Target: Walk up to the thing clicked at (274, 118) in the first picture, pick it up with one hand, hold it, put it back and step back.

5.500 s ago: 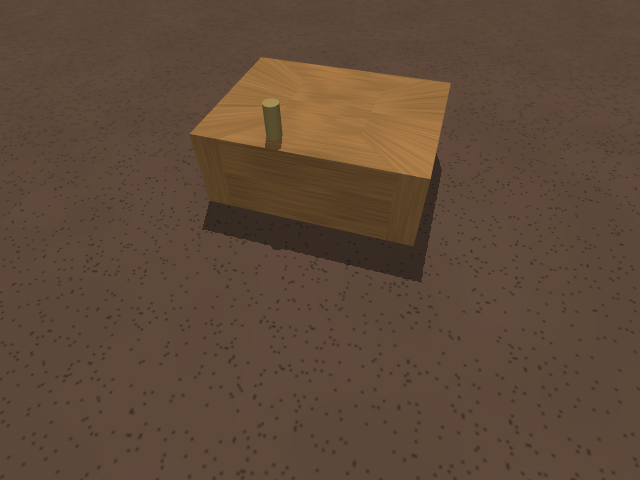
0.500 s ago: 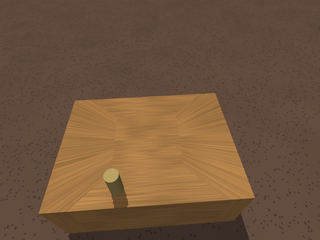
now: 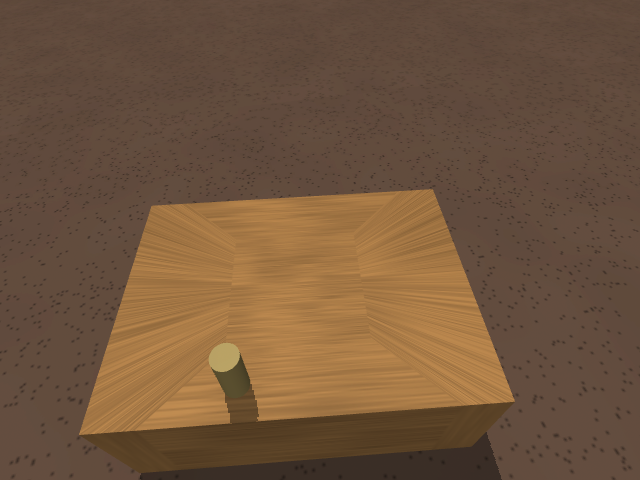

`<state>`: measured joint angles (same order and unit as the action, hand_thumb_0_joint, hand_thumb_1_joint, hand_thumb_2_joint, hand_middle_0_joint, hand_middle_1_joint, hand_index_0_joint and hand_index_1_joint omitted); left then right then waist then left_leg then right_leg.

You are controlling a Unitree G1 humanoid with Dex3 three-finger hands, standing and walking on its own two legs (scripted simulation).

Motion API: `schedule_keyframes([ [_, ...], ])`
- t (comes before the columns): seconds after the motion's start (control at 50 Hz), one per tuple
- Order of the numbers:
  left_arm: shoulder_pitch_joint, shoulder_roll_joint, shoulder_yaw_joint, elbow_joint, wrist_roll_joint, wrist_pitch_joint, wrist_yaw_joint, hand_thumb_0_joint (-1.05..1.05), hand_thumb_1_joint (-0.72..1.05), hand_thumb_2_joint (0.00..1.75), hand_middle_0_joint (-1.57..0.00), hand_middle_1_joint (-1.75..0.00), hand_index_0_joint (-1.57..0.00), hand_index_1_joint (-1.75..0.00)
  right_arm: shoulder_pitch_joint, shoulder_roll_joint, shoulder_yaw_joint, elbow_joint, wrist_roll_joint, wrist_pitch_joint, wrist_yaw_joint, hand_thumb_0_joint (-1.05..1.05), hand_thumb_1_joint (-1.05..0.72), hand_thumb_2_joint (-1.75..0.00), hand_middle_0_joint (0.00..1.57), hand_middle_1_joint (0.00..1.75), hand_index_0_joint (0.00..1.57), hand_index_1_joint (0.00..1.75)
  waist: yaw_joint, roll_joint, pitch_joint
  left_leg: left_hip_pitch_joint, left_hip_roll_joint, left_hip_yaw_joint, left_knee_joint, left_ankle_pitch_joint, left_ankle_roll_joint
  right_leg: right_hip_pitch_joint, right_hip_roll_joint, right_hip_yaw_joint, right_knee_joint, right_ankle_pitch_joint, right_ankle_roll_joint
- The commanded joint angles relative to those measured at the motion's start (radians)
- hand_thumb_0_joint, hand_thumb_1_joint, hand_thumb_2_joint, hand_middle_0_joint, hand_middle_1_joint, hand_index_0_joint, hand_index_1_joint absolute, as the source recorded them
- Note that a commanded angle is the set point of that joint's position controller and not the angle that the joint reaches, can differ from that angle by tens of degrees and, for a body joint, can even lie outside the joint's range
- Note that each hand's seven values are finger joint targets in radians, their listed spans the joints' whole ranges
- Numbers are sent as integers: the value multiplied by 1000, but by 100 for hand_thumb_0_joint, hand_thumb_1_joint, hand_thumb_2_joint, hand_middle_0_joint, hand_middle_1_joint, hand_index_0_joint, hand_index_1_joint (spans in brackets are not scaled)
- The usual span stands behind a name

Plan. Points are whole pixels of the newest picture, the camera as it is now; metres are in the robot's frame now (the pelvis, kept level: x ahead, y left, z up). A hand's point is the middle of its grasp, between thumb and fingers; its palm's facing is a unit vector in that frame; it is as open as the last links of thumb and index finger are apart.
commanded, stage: stand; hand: left
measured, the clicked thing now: (230, 371) +0.42 +0.21 -0.35
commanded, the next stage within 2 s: go down in 2.00 s
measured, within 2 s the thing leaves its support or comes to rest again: neither
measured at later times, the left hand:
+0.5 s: hand out of the picture +0.08 +0.26 -0.15, palm faces -0.01 -0.94 -0.35, open 7.3 cm
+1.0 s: hand out of the picture +0.08 +0.26 -0.15, palm faces +0.00 -0.94 -0.35, open 7.3 cm
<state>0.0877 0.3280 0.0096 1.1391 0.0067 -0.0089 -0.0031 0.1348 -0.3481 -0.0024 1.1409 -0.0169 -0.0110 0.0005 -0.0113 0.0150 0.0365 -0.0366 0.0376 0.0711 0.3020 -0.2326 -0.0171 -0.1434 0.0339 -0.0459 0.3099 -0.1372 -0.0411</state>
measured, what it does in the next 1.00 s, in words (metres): stands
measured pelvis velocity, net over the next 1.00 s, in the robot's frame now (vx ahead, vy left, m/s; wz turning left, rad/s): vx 0.01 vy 0.00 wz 0.02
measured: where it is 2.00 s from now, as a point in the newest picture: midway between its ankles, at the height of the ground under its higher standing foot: outside the picture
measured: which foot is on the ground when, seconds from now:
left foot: down 0.00-1.00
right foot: down 0.00-1.00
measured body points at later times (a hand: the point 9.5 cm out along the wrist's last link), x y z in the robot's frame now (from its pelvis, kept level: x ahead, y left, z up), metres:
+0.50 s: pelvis +0.01 +0.01 +0.00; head +0.01 +0.00 +0.45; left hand +0.08 +0.31 -0.13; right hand +0.08 -0.29 -0.14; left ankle -0.04 +0.12 -0.75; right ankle +0.02 -0.09 -0.75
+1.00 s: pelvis +0.01 +0.00 +0.00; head +0.01 +0.00 +0.45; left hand +0.08 +0.31 -0.13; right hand +0.08 -0.29 -0.14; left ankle -0.04 +0.12 -0.75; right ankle +0.02 -0.09 -0.75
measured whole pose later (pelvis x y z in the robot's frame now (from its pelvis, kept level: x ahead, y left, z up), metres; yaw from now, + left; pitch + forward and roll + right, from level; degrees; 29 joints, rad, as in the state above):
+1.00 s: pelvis +0.01 +0.00 +0.00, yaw +1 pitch -2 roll +0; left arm 0.10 0.34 -0.01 1.15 0.01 -0.02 0.00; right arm 0.13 -0.35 0.00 1.14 -0.01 -0.01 0.00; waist -0.01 0.02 0.03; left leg -0.01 0.02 0.05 0.27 -0.22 -0.01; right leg -0.12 0.02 -0.06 0.31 -0.15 -0.03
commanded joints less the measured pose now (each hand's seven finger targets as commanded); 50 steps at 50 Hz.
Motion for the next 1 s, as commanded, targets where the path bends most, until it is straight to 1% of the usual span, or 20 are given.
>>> schedule_keyframes([
  [0.0, -47, 221, 36, -57, -4, -28, 13, 0, 90, 90, -20, -30, -20, -30, -45, -210, -34, -54, 1, -26, -13, 0, -90, -90, 20, 30, 20, 30, 7, -3, -73, -39, 124, -116, -63, 173, 31, 72, -166, 154, -28, 208, 9],
  [0.06, -50, 215, 30, -57, -6, -28, 13, 0, 90, 90, -20, -30, -20, -30, -43, -211, -32, -52, 1, -26, -14, 0, -90, -90, 20, 30, 20, 30, 10, 2, -69, -39, 127, -120, -67, 201, 29, 72, -166, 147, -24, 226, 10],
  [0.14, -57, 221, 30, -52, -4, -26, 14, 0, 90, 90, -20, -30, -20, -30, -36, -202, -29, -51, 1, -24, -16, 0, -90, -90, 20, 30, 20, 30, 7, -15, -62, -39, 128, -121, -78, 184, 28, 71, -168, 145, -26, 202, 11],
  [0.2, -50, 223, 28, -50, -5, -27, 14, 0, 90, 90, -20, -30, -20, -30, -46, -204, -30, -50, 2, -25, -15, 0, -90, -90, 20, 30, 20, 30, 10, -17, -71, -21, 127, -122, -79, 207, 26, 67, -168, 141, -24, 209, 11],
  [0.26, -51, 222, 27, -49, -4, -27, 15, 0, 90, 90, -20, -30, -20, -30, -51, -204, -32, -52, 3, -24, -14, 0, -90, -90, 20, 30, 20, 30, 11, -14, -65, -30, 125, -124, -82, 188, 26, 72, -166, 135, -28, 184, 14],
  [0.3, -49, 227, 26, -48, -3, -29, 16, 0, 90, 90, -20, -30, -20, -30, -49, -205, -31, -52, 4, -23, -12, 0, -90, -90, 20, 30, 20, 30, 9, -24, -72, -21, 125, -122, -80, 186, 30, 70, -171, 142, -34, 200, 13],
  [0.32, -42, 226, 25, -48, -2, -29, 16, 0, 90, 90, -20, -30, -20, -30, -49, -205, -32, -52, 4, -23, -12, 0, -90, -90, 20, 30, 20, 30, 9, -21, -69, -21, 121, -122, -78, 192, 28, 69, -165, 135, -36, 190, 16],
  [0.42, -49, 227, 24, -49, -3, -29, 18, 0, 90, 90, -20, -30, -20, -30, -55, -205, -31, -55, 4, -20, -12, 0, -90, -90, 20, 30, 20, 30, 6, -9, -58, -24, 120, -122, -72, 177, 32, 59, -171, 141, -37, 190, 15],
  [0.44, -47, 230, 25, -48, -4, -30, 19, 0, 90, 90, -20, -30, -20, -30, -50, -203, -31, -55, 3, -21, -12, 0, -90, -90, 20, 30, 20, 30, 5, -10, -75, -16, 124, -121, -72, 185, 30, 70, -174, 142, -32, 200, 12],
  [0.46, -47, 229, 23, -49, -6, -31, 19, 0, 90, 90, -20, -30, -20, -30, -50, -201, -28, -53, 4, -20, -12, 0, -90, -90, 20, 30, 20, 30, 8, -6, -59, -32, 122, -122, -73, 184, 32, 67, -174, 143, -39, 204, 13],
  [0.48, -43, 230, 25, -49, -3, -31, 19, 0, 90, 90, -20, -30, -20, -30, -52, -208, -32, -56, 4, -20, -12, 0, -90, -90, 20, 30, 20, 30, 6, -4, -78, -18, 125, -122, -70, 197, 32, 79, -177, 141, -31, 225, 9],
  [0.52, -36, 227, 23, -46, -4, -32, 18, 0, 90, 90, -20, -30, -20, -30, -53, -204, -30, -57, 6, -22, -12, 0, -90, -90, 20, 30, 20, 30, 9, -3, -78, -19, 123, -122, -72, 217, 31, 88, -176, 138, -29, 243, 12],
  [0.58, -33, 230, 24, -46, -3, -30, 19, 0, 90, 90, -20, -30, -20, -30, -51, -205, -30, -58, 5, -23, -13, 0, -90, -90, 20, 30, 20, 30, 7, -4, -84, -6, 123, -123, -71, 233, 28, 78, -174, 132, -24, 240, 11],
  [0.66, -31, 228, 22, -45, -1, -28, 19, 0, 90, 90, -20, -30, -20, -30, -51, -205, -29, -58, 7, -19, -12, 0, -90, -90, 20, 30, 20, 30, 7, -17, -65, -21, 118, -125, -72, 180, 30, 67, -169, 132, -38, 182, 17],
  [0.74, -30, 237, 24, -44, -3, -28, 19, 0, 90, 90, -20, -30, -20, -30, -43, -206, -29, -55, 6, -16, -11, 0, -90, -90, 20, 30, 20, 30, 8, -16, -53, -34, 116, -127, -73, 142, 33, 69, -172, 142, -46, 145, 14],
  [0.78, -31, 229, 23, -45, -3, -29, 19, 0, 90, 90, -20, -30, -20, -30, -46, -209, -30, -56, 4, -18, -12, 0, -90, -90, 20, 30, 20, 30, 9, -9, -48, -36, 117, -128, -70, 163, 32, 64, -173, 142, -42, 173, 13],
  [0.84, -31, 232, 24, -47, -4, -31, 19, 0, 90, 90, -20, -30, -20, -30, -39, -205, -29, -57, 5, -19, -12, 0, -90, -90, 20, 30, 20, 30, 7, -8, -64, -31, 120, -125, -69, 185, 32, 82, -177, 139, -33, 213, 8],
  [0.86, -29, 231, 24, -49, -2, -32, 20, 0, 90, 90, -20, -30, -20, -30, -43, -209, -30, -60, 3, -20, -12, 0, -90, -90, 20, 30, 20, 30, 9, -6, -80, -25, 121, -126, -68, 210, 33, 90, -176, 135, -28, 234, 10],
  [0.94, -26, 230, 23, -49, -2, -31, 20, 0, 90, 90, -20, -30, -20, -30, -37, -210, -31, -61, 5, -19, -14, 0, -90, -90, 20, 30, 20, 30, 6, -13, -88, -13, 123, -122, -61, 221, 32, 95, -179, 135, -24, 251, 8],
  [0.98, -30, 231, 24, -49, -3, -30, 21, 0, 90, 90, -20, -30, -20, -30, -40, -206, -30, -60, 5, -19, -14, 0, -90, -90, 20, 30, 20, 30, 8, -15, -72, -24, 120, -126, -69, 214, 29, 93, -177, 130, -27, 239, 10],
])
